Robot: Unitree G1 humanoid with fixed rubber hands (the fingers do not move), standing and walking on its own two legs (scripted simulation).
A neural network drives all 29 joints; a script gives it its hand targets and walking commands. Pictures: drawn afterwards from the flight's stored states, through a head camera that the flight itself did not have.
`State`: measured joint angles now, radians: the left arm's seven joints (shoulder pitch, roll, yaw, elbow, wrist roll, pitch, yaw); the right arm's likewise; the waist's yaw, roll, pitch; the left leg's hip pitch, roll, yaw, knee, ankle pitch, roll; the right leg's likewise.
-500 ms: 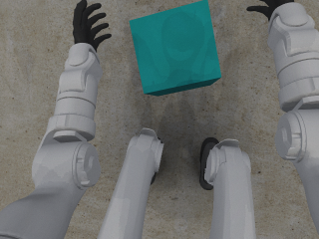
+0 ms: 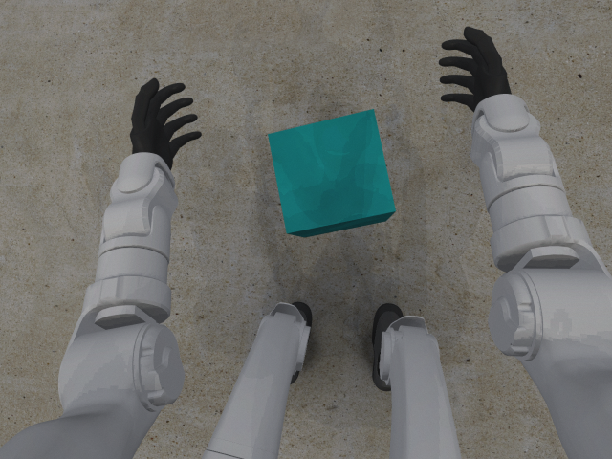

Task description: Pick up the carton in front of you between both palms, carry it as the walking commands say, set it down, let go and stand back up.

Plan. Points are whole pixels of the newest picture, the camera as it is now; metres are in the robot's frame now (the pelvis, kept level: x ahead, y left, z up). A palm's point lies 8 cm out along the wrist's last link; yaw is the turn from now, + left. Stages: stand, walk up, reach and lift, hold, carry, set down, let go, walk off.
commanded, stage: let go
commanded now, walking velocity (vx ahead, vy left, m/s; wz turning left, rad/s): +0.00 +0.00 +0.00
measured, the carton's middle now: (334, 183) +0.49 +0.06 -0.50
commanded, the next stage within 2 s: stand in 1.36 s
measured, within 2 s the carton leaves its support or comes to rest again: neither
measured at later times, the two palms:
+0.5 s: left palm (55, 221) +0.35 +0.26 +0.04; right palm (577, 223) +0.38 -0.17 +0.01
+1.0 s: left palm (19, 327) +0.27 +0.23 +0.09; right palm out of the picture +0.26 -0.23 +0.08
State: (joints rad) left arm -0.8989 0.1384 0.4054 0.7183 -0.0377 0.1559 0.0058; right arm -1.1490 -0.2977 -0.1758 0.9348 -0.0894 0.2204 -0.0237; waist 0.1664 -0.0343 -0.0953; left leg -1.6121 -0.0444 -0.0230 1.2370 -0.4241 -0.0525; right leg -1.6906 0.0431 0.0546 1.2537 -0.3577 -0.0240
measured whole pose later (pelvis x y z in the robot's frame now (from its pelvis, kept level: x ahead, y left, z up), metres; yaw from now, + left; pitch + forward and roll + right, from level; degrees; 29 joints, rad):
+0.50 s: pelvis +0.07 +0.02 +0.12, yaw -3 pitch +26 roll +0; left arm -0.18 0.21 0.12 0.52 0.00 0.04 -0.12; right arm -0.28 -0.14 -0.15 0.55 -0.07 0.07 -0.07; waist 0.11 0.02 -0.06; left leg -0.84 -0.03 -0.03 0.74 -0.35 0.00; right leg -0.90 0.03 0.06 0.72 -0.28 0.01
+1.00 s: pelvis +0.11 +0.00 +0.16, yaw -2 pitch +3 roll +0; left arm 0.23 0.22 0.02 0.43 -0.01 0.05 -0.08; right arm 0.23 -0.22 -0.04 0.43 0.00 0.06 0.03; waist 0.02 0.02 0.03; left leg -0.17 0.00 -0.08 0.40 -0.29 -0.02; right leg -0.23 0.04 0.02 0.42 -0.25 -0.02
